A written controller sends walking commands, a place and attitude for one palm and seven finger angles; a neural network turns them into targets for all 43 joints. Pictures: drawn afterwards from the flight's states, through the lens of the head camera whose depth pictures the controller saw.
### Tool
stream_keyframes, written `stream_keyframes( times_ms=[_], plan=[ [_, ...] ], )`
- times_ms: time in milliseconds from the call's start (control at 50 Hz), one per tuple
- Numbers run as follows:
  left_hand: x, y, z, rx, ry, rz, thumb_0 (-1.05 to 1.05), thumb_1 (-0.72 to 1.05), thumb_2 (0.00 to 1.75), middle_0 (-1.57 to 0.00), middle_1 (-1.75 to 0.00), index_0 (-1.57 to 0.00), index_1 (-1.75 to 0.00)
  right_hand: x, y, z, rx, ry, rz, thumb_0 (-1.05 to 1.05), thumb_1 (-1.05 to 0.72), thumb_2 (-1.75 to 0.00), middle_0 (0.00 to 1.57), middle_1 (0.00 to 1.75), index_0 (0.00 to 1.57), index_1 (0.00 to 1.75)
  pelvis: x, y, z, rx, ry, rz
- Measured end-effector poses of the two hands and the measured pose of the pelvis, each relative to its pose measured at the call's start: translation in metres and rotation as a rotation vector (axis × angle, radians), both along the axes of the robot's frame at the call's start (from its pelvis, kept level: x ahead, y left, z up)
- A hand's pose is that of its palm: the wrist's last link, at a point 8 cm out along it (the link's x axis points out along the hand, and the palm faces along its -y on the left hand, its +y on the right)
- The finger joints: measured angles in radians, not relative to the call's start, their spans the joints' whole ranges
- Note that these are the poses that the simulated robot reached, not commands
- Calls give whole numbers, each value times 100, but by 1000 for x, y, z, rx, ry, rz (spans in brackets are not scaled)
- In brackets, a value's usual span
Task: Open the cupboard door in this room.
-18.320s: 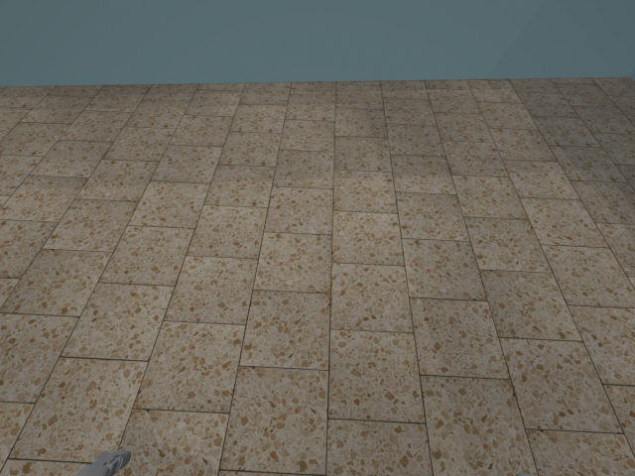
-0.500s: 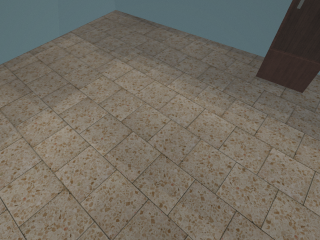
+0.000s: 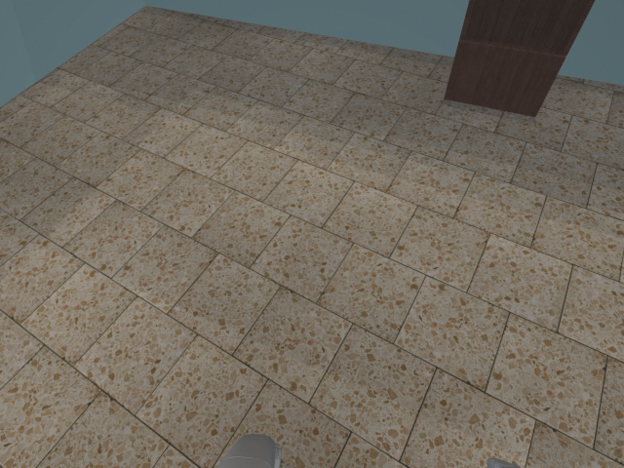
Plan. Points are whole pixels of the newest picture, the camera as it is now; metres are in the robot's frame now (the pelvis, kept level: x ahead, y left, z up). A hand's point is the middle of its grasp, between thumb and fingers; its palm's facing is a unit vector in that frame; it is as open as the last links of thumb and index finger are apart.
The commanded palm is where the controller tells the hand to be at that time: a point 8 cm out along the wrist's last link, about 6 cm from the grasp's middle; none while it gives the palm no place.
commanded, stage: stand and wait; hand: left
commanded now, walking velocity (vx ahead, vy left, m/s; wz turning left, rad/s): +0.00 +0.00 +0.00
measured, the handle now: out of the picture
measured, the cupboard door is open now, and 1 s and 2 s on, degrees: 0 0 0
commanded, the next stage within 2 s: turn or walk to find it in 0.20 s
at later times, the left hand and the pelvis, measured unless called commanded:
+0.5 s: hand out of the picture +0.05 +0.28 -0.18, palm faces +0.01 -0.97 -0.24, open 7.4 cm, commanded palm none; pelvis +0.03 +0.07 +0.00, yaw -1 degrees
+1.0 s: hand out of the picture +0.08 +0.29 -0.16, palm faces -0.01 -0.95 -0.31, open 7.4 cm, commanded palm none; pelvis +0.02 +0.05 +0.00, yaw +0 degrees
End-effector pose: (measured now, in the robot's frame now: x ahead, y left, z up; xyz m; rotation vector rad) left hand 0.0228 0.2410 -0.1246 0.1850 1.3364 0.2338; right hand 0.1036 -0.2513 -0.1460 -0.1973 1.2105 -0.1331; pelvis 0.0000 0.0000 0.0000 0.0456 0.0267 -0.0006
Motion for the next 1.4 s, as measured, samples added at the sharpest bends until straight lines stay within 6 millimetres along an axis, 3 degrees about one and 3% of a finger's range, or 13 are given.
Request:
stream_keyframes(
  times_ms=[140, 320, 440, 560, 680, 820, 1000, 1200, 1280, 1400],
  plan=[
    [10, 10, -5, -15, -18, -27, 1, 90, 89, -21, -30, -21, -30, 4, 6, 7, -32, -15, -17, 1, -91, -90, 20, 30, 20, 30, 10, 14, -1, -28, -7, -19],
    [18, 49, -31, -63, -22, -29, 1, 90, 89, -21, -30, -21, -30, -22, 55, 11, -39, 24, -11, 1, -91, -90, 20, 30, 20, 30, 20, 48, -9, -66, -30, -5],
    [25, 77, -28, -43, -16, -40, 1, 91, 89, -20, -30, -20, -30, -43, 79, 13, -32, 79, -17, 1, -90, -90, 20, 30, 20, 30, 25, 65, -3, -43, -45, -17],
    [25, 93, -17, -6, 13, -58, 1, 91, 89, -20, -30, -20, -30, -53, 85, 8, -13, 100, -42, 1, -90, -90, 20, 30, 20, 30, 26, 73, -1, -47, -52, -14],
    [26, 101, -8, 23, 20, -63, 1, 91, 89, -20, -30, -20, -30, -57, 75, 7, -22, 112, -44, 1, -90, -90, 20, 30, 20, 30, 26, 73, 1, -44, -55, -10],
    [34, 101, -4, 40, -1, -74, 1, 90, 89, -20, -30, -20, -30, -48, 47, 14, -67, 97, -30, 1, -90, -90, 20, 30, 20, 30, 25, 67, 3, -42, -57, -6],
    [54, 97, 0, 51, -49, -95, 1, 90, 89, -21, -30, -20, -30, -17, 11, 29, -130, 34, 2, 1, -90, -90, 20, 30, 20, 30, 24, 54, 3, -44, -52, 3],
    [67, 86, 3, 60, -65, -114, 1, 90, 89, -21, -30, -20, -30, 9, 4, 29, -124, -29, 16, 1, -90, -90, 20, 30, 20, 30, 25, 43, 2, -46, -48, -25],
    [66, 74, -2, 48, -34, -135, 1, 90, 89, -20, -30, -20, -30, 2, 12, 20, -91, -37, -19, 1, -90, -90, 20, 30, 20, 30, 24, 40, -1, -44, -46, -61],
    [65, 46, -11, 5, 14, -175, 1, 90, 89, -20, -30, -20, -30, -33, 20, -3, -5, 22, -99, 1, -90, -90, 20, 30, 20, 30, 34, 27, -9, -26, -44, -127]
  ],
)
